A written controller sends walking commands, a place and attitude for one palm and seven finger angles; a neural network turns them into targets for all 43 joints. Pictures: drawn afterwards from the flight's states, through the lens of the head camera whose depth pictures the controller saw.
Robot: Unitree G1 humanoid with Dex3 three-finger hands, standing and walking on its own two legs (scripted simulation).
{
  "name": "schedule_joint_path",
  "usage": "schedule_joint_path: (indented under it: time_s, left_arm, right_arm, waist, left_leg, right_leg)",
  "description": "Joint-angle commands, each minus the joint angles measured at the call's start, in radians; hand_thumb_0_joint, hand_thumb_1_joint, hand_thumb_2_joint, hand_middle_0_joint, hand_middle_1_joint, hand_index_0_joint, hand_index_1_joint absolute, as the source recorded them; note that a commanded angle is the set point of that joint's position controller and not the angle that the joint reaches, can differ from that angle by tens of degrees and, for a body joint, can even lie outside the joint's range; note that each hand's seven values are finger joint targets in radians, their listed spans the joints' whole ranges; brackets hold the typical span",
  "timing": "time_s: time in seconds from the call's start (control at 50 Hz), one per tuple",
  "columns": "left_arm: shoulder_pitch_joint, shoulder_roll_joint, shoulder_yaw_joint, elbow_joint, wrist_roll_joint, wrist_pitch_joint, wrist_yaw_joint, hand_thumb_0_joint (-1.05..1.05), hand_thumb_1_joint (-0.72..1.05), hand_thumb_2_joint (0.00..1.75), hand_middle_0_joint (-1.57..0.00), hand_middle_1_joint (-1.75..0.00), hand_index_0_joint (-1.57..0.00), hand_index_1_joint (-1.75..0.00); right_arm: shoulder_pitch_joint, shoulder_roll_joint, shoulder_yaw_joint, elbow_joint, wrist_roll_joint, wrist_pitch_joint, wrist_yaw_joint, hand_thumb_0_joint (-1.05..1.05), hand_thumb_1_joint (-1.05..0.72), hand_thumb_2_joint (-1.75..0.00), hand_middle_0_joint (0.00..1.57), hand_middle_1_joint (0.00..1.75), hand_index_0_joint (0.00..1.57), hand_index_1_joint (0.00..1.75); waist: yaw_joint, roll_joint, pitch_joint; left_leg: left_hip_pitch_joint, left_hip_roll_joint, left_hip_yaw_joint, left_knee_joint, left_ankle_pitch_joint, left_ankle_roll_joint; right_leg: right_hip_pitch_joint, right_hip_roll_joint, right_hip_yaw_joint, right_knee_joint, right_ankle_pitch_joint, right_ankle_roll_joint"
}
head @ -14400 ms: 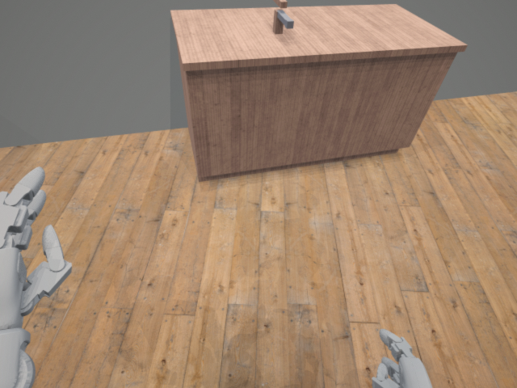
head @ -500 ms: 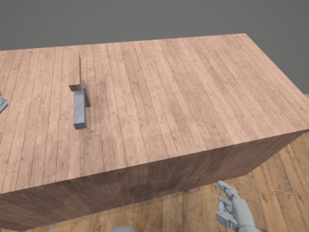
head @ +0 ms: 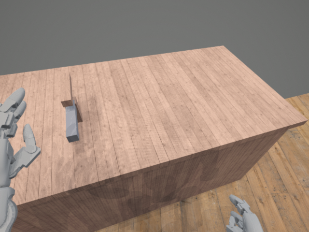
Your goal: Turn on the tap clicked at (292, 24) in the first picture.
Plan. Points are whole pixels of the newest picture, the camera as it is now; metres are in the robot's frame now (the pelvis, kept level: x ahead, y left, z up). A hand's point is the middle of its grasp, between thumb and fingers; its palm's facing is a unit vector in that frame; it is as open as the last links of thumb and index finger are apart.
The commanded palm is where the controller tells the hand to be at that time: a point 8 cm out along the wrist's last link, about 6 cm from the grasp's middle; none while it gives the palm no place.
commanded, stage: look again from close up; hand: left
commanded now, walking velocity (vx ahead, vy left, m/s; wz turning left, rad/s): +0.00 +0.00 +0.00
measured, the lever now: (72, 135) +0.35 +0.27 +0.03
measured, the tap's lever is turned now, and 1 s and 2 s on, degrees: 0 0 0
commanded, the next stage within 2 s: shuffle to correct the standing spot in 0.20 s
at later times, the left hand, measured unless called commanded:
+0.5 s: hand (41, 138) +0.25 +0.26 +0.16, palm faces +0.37 -0.85 -0.37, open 7.4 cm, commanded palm +0.18 +0.28 +0.18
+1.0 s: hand (81, 144) +0.24 +0.18 +0.16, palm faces +0.31 -0.87 -0.38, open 7.4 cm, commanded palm +0.18 +0.22 +0.18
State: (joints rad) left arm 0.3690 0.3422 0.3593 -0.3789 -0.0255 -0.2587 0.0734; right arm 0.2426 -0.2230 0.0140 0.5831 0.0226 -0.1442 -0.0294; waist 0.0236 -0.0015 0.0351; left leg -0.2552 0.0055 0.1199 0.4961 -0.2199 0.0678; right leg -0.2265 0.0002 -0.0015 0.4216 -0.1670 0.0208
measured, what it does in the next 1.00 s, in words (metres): shifts its weight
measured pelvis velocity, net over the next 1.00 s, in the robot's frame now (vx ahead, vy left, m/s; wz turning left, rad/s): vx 0.02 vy -0.06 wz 0.00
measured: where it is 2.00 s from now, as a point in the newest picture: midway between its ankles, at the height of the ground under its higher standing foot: outside the picture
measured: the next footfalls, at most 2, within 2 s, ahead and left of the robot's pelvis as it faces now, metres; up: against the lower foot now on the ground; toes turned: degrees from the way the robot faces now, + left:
none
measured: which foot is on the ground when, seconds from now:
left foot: down 0.00-1.00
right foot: down 0.00-1.00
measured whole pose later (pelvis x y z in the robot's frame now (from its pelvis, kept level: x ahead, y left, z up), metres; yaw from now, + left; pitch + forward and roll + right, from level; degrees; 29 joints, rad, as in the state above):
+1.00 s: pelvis +0.02 -0.06 +0.00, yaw +0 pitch +1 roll -1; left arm 0.43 0.38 0.37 -0.48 -0.09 -0.17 0.06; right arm 0.22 -0.22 -0.02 0.55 0.03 -0.09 -0.03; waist 0.00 0.00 0.05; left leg -0.30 0.10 0.08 0.55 -0.26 -0.02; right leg -0.26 0.09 -0.04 0.46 -0.21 -0.07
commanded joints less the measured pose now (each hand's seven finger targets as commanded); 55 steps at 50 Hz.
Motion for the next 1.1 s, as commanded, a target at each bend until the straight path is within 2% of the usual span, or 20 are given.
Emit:
schedule_joint_path:
  time_s: [0.0,0.08,0.1,0.18,0.2,0.24,0.28,0.3,0.38,0.4,0.42,0.48,0.5,0.58,0.6,0.62,0.68,0.7,0.96,1.08]
  left_arm:
    - [-0.092,0.169,0.083,-0.185,-0.004,-0.05,0.016,0.0,0.9,0.9,-0.2,-0.3,-0.2,-0.3]
    - [-0.072,0.217,0.127,-0.253,-0.008,-0.043,0.019,0.0,0.9,0.9,-0.2,-0.3,-0.2,-0.3]
    - [-0.066,0.178,0.093,-0.241,-0.014,-0.042,0.014,0.0,0.9,0.9,-0.2,-0.3,-0.2,-0.3]
    - [-0.087,0.215,0.119,-0.311,-0.011,-0.038,0.02,0.0,0.9,0.9,-0.2,-0.3,-0.2,-0.3]
    - [-0.072,0.176,0.088,-0.284,-0.016,-0.036,0.015,0.0,0.9,0.9,-0.2,-0.3,-0.2,-0.3]
    - [-0.061,0.188,0.102,-0.294,-0.019,-0.031,0.016,0.0,0.9,0.9,-0.2,-0.3,-0.2,-0.3]
    - [-0.053,0.207,0.121,-0.301,-0.015,-0.024,0.019,0.0,0.9,0.9,-0.2,-0.3,-0.2,-0.3]
    - [-0.042,0.173,0.093,-0.268,-0.023,-0.022,0.013,0.0,0.9,0.9,-0.2,-0.3,-0.2,-0.3]
    - [-0.073,0.217,0.127,-0.316,-0.021,-0.012,0.014,0.0,0.9,0.9,-0.2,-0.3,-0.2,-0.3]
    - [-0.073,0.169,0.082,-0.292,-0.028,-0.011,0.005,0.0,0.9,0.9,-0.2,-0.3,-0.2,-0.3]
    - [-0.077,0.192,0.1,-0.311,-0.026,-0.009,0.007,0.0,0.9,0.9,-0.2,-0.3,-0.2,-0.3]
    - [-0.065,0.216,0.125,-0.329,-0.024,-0.005,0.01,0.0,0.9,0.9,-0.2,-0.3,-0.2,-0.3]
    - [-0.058,0.176,0.089,-0.304,-0.03,-0.004,0.003,0.0,0.9,0.9,-0.2,-0.3,-0.2,-0.3]
    - [-0.046,0.223,0.137,-0.335,-0.031,-0.004,0.009,0.0,0.9,0.9,-0.2,-0.3,-0.2,-0.3]
    - [-0.04,0.187,0.104,-0.304,-0.038,-0.003,0.004,0.0,0.9,0.9,-0.2,-0.3,-0.2,-0.3]
    - [-0.047,0.205,0.12,-0.321,-0.038,-0.004,0.004,0.0,0.9,0.9,-0.2,-0.3,-0.2,-0.3]
    - [-0.036,0.223,0.141,-0.311,-0.042,0.002,0.007,0.0,0.9,0.9,-0.2,-0.3,-0.2,-0.3]
    - [-0.031,0.196,0.115,-0.283,-0.047,0.004,0.004,0.0,0.9,0.9,-0.2,-0.3,-0.2,-0.3]
    - [0.007,0.235,0.144,-0.329,-0.071,0.026,0.01,0.0,0.9,0.9,-0.2,-0.3,-0.2,-0.3]
    - [0.05,0.264,0.179,-0.352,-0.068,0.03,0.01,0.0,0.9,0.9,-0.2,-0.3,-0.2,-0.3]
  right_arm:
    - [-0.11,-0.098,-0.033,-0.166,-0.001,-0.054,-0.004,0.0,-0.9,-0.9,0.2,0.3,0.2,0.3]
    - [-0.125,-0.093,-0.033,-0.173,0.001,-0.055,0.002,0.0,-0.9,-0.9,0.2,0.3,0.2,0.3]
    - [-0.114,-0.092,-0.031,-0.173,-0.007,-0.052,0.001,0.0,-0.9,-0.9,0.2,0.3,0.2,0.3]
    - [-0.124,-0.09,-0.031,-0.169,-0.002,-0.054,0.004,0.0,-0.9,-0.9,0.2,0.3,0.2,0.3]
    - [-0.115,-0.091,-0.029,-0.17,-0.009,-0.05,0.003,0.0,-0.9,-0.9,0.2,0.3,0.2,0.3]
    - [-0.106,-0.092,-0.036,-0.172,-0.007,-0.046,0.003,0.0,-0.9,-0.9,0.2,0.3,0.2,0.3]
    - [-0.123,-0.09,-0.032,-0.171,-0.001,-0.04,0.005,0.0,-0.9,-0.9,0.2,0.3,0.2,0.3]
    - [-0.11,-0.088,-0.03,-0.169,-0.009,-0.032,0.005,0.0,-0.9,-0.9,0.2,0.3,0.2,0.3]
    - [-0.123,-0.084,-0.038,-0.181,-0.001,-0.024,0.008,0.0,-0.9,-0.9,0.2,0.3,0.2,0.3]
    - [-0.106,-0.086,-0.037,-0.18,-0.009,-0.019,0.012,0.0,-0.9,-0.9,0.2,0.3,0.2,0.3]
    - [-0.102,-0.087,-0.046,-0.188,-0.006,-0.02,0.015,0.0,-0.9,-0.9,0.2,0.3,0.2,0.3]
    - [-0.117,-0.085,-0.043,-0.196,0.0,-0.018,0.024,0.0,-0.9,-0.9,0.2,0.3,0.2,0.3]
    - [-0.104,-0.088,-0.043,-0.193,-0.007,-0.012,0.026,0.0,-0.9,-0.9,0.2,0.3,0.2,0.3]
    - [-0.115,-0.089,-0.05,-0.206,0.005,-0.011,0.026,0.0,-0.9,-0.9,0.2,0.3,0.2,0.3]
    - [-0.112,-0.089,-0.046,-0.205,-0.002,-0.006,0.025,0.0,-0.9,-0.9,0.2,0.3,0.2,0.3]
    - [-0.107,-0.089,-0.055,-0.211,0.001,-0.01,0.023,0.0,-0.9,-0.9,0.2,0.3,0.2,0.3]
    - [-0.118,-0.084,-0.052,-0.206,0.008,-0.008,0.015,0.0,-0.9,-0.9,0.2,0.3,0.2,0.3]
    - [-0.113,-0.089,-0.053,-0.204,-0.001,-0.005,0.012,0.0,-0.9,-0.9,0.2,0.3,0.2,0.3]
    - [-0.1,-0.093,-0.074,-0.196,0.004,-0.007,-0.006,0.0,-0.9,-0.9,0.2,0.3,0.2,0.3]
    - [-0.121,-0.094,-0.072,-0.193,0.005,-0.002,-0.011,0.0,-0.9,-0.9,0.2,0.3,0.2,0.3]
  waist:
    - [0.002,0.048,-0.06]
    - [0.004,0.051,-0.114]
    - [0.001,0.033,-0.118]
    - [0.002,0.114,-0.144]
    - [0.0,0.093,-0.143]
    - [-0.001,0.073,-0.161]
    - [0.002,0.095,-0.158]
    - [0.0,0.067,-0.156]
    - [0.001,0.118,-0.155]
    - [-0.005,0.119,-0.145]
    - [-0.002,0.133,-0.147]
    - [0.003,0.127,-0.142]
    - [-0.005,0.124,-0.138]
    - [-0.003,0.132,-0.134]
    - [-0.006,0.121,-0.127]
    - [-0.006,0.126,-0.126]
    - [-0.006,0.073,-0.124]
    - [-0.009,0.054,-0.118]
    - [-0.017,0.004,-0.127]
    - [-0.013,0.066,-0.154]
  left_leg:
    - [-0.001,0.105,-0.163,-0.192,-0.21,-0.035]
    - [0.057,0.099,-0.144,-0.149,-0.025,-0.044]
    - [0.059,0.097,-0.147,-0.145,-0.002,-0.043]
    - [0.115,0.105,-0.14,-0.137,0.139,-0.066]
    - [0.11,0.107,-0.147,-0.143,0.143,-0.065]
    - [0.136,0.113,-0.147,-0.13,0.204,-0.074]
    - [0.143,0.113,-0.144,-0.13,0.248,-0.086]
    - [0.14,0.121,-0.152,-0.139,0.245,-0.087]
    - [0.196,0.161,-0.16,-0.151,0.353,-0.114]
    - [0.181,0.172,-0.17,-0.167,0.35,-0.109]
    - [0.197,0.189,-0.168,-0.161,0.371,-0.105]
    - [0.194,0.196,-0.164,-0.145,0.353,-0.1]
    - [0.164,0.191,-0.168,-0.147,0.322,-0.096]
    - [0.123,0.183,-0.157,-0.144,0.181,-0.088]
    - [0.086,0.182,-0.157,-0.149,0.107,-0.072]
    - [0.084,0.182,-0.156,-0.142,0.071,-0.064]
    - [0.08,0.166,-0.153,-0.127,-0.001,-0.054]
    - [0.071,0.164,-0.146,-0.114,-0.024,-0.046]
    - [0.088,0.103,-0.111,0.039,-0.074,-0.042]
    - [0.115,0.158,-0.135,-0.009,0.128,-0.031]
  right_leg:
    - [0.004,-0.049,0.05,-0.078,-0.083,-0.039]
    - [0.048,-0.059,0.049,-0.059,0.053,-0.043]
    - [0.05,-0.06,0.049,-0.064,0.071,-0.043]
    - [0.057,-0.056,0.033,-0.023,0.144,-0.045]
    - [0.057,-0.053,0.029,-0.028,0.141,-0.044]
    - [0.067,-0.056,0.032,-0.018,0.177,-0.046]
    - [0.067,-0.054,0.016,-0.012,0.178,-0.043]
    - [0.058,-0.048,0.01,-0.021,0.165,-0.04]
    - [0.017,-0.032,-0.016,0.02,0.099,-0.031]
    - [0.007,-0.026,-0.024,0.03,0.046,-0.029]
    - [0.002,-0.029,-0.025,0.032,0.03,-0.029]
    - [0.006,-0.026,-0.038,0.001,0.024,-0.029]
    - [0.022,-0.023,-0.038,-0.01,0.036,-0.029]
    - [0.041,-0.029,-0.02,-0.017,0.076,-0.036]
    - [0.048,-0.032,-0.012,-0.026,0.068,-0.034]
    - [0.047,-0.038,0.005,-0.027,0.08,-0.037]
    - [0.02,-0.043,0.033,-0.053,0.067,-0.041]
    - [0.009,-0.046,0.044,-0.065,0.063,-0.039]
    - [-0.103,-0.112,0.162,-0.118,-0.021,-0.073]
    - [-0.047,-0.075,0.093,-0.031,0.175,-0.033]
